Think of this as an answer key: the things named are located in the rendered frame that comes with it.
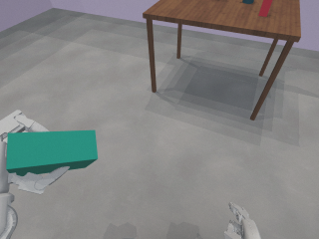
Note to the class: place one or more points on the table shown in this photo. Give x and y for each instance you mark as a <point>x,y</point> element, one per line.
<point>282,22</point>

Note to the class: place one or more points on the left robot forearm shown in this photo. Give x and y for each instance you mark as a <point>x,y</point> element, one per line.
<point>8,215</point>

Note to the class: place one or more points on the right robot hand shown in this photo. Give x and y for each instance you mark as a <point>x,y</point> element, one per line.
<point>247,228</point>

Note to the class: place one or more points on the left robot hand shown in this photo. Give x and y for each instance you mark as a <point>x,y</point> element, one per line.
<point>30,182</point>

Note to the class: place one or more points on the sponge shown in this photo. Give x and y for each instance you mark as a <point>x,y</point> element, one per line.
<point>41,152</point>

